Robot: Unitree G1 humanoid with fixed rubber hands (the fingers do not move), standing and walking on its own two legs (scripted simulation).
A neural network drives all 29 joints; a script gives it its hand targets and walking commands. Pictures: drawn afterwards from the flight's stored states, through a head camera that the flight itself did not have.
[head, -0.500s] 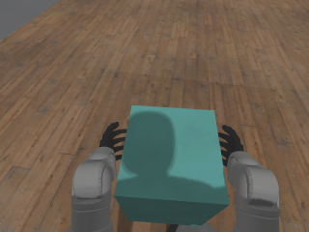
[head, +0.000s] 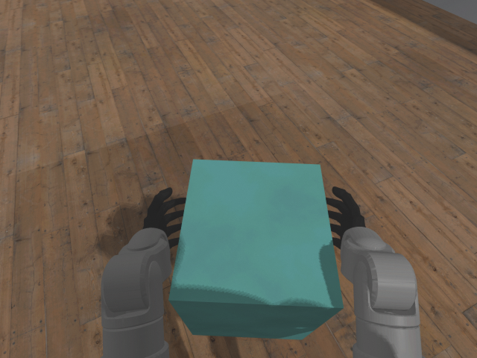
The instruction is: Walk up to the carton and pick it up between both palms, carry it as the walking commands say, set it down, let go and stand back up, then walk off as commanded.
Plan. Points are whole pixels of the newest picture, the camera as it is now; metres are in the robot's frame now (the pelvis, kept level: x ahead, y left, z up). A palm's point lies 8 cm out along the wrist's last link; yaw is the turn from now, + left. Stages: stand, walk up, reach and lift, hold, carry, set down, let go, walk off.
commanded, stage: carry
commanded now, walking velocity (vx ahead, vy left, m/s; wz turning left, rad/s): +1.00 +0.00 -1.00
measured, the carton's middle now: (251, 256) +0.28 +0.01 +0.00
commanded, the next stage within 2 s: none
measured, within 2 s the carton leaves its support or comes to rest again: neither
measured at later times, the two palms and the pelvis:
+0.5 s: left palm (254, 69) +0.77 -0.01 +0.06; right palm (367, 83) +0.71 -0.29 +0.05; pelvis +0.47 -0.09 +0.00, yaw -15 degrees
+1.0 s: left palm out of the picture +1.21 -0.20 +0.10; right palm (396, 0) +1.08 -0.46 +0.10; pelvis +0.90 -0.21 +0.02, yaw -25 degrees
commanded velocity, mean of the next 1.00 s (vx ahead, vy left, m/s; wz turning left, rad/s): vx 0.61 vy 0.00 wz -0.22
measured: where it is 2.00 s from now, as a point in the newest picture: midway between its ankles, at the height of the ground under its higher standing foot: (348, 123)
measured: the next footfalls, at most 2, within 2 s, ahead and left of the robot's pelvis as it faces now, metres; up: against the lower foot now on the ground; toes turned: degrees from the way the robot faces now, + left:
right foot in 0.34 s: +0.51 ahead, -0.13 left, +0.00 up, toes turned -21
left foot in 0.74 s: +0.92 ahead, -0.13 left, +0.00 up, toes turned -8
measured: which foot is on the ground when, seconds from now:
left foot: down 0.00-0.34, up 0.36-0.72, down 0.74-1.00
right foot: up 0.00-0.32, down 0.34-0.76, up 0.78-1.00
